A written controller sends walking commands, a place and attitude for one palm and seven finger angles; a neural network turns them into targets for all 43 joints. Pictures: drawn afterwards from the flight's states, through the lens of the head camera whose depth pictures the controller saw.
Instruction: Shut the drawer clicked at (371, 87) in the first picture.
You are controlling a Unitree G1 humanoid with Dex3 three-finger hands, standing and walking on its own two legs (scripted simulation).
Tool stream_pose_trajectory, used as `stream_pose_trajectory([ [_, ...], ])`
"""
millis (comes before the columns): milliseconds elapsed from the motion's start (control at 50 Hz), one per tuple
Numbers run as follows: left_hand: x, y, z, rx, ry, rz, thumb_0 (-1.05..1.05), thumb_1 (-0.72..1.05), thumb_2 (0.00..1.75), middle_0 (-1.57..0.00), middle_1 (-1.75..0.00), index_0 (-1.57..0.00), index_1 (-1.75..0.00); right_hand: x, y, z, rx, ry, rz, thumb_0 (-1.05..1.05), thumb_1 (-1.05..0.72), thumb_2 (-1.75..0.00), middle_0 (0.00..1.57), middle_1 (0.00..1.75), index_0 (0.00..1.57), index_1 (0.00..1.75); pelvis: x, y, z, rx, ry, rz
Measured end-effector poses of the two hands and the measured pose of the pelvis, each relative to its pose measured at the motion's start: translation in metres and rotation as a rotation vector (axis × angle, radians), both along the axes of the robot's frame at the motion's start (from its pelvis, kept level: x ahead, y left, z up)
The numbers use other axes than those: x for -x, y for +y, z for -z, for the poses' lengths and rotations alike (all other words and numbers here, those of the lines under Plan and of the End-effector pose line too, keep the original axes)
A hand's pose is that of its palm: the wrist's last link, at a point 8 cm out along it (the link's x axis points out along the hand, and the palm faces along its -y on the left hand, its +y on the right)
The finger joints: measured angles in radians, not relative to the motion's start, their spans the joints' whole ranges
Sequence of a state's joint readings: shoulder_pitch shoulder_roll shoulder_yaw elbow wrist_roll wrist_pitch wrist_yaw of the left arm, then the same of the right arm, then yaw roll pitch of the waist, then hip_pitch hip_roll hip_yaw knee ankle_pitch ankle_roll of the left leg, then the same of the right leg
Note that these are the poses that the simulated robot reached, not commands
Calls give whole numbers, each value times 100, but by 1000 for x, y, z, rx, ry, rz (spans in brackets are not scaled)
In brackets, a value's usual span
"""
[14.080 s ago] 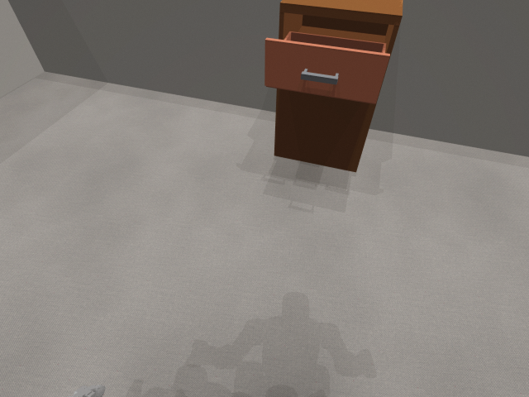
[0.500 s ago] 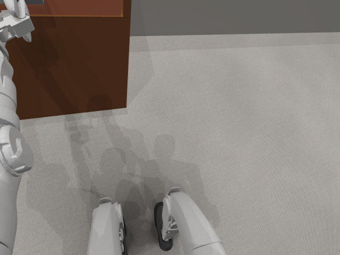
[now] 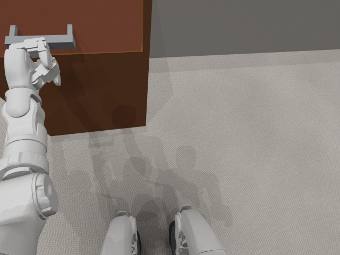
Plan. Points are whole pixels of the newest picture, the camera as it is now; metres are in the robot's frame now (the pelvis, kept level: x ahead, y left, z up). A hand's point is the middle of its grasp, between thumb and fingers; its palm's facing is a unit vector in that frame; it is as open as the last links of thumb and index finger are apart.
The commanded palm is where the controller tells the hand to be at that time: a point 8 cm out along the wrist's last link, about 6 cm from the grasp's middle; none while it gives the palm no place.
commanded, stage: draw the hand back to the body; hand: left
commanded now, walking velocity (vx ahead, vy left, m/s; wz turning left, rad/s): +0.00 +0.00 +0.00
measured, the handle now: (42, 35) +0.60 +0.25 +0.03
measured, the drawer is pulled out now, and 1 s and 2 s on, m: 0.00 0.00 0.00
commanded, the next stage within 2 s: step back with the hand held close in 1.28 s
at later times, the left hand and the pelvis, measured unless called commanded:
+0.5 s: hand (1, 121) +0.35 +0.22 +0.14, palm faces +0.16 -0.97 -0.17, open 3.3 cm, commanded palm +0.31 +0.27 +0.17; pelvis +0.03 +0.00 +0.08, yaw +3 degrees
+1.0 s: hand out of the picture +0.23 +0.24 +0.25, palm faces +0.40 -0.85 -0.35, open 3.2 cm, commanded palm +0.17 +0.28 +0.27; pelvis +0.03 -0.01 +0.11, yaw +3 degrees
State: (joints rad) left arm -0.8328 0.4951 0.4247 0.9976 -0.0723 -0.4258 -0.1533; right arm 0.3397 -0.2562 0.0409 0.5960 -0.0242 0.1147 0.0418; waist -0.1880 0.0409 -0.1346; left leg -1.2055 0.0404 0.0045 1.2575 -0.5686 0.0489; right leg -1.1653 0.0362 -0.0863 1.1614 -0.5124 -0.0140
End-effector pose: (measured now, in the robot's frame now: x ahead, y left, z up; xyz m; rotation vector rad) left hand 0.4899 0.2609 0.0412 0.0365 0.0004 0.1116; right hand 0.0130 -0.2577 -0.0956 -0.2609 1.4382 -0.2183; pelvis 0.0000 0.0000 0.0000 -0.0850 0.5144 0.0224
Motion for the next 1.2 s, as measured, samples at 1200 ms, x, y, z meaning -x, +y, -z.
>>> stream_pose_trajectory([
  [1200,344,8,-254,-449,-123,-340,1,89,90,-141,-160,-141,-160,-204,36,-131,-145,-777,-258,1,-91,-90,21,30,21,30,-29,-16,-113,-91,-572,-44],
])
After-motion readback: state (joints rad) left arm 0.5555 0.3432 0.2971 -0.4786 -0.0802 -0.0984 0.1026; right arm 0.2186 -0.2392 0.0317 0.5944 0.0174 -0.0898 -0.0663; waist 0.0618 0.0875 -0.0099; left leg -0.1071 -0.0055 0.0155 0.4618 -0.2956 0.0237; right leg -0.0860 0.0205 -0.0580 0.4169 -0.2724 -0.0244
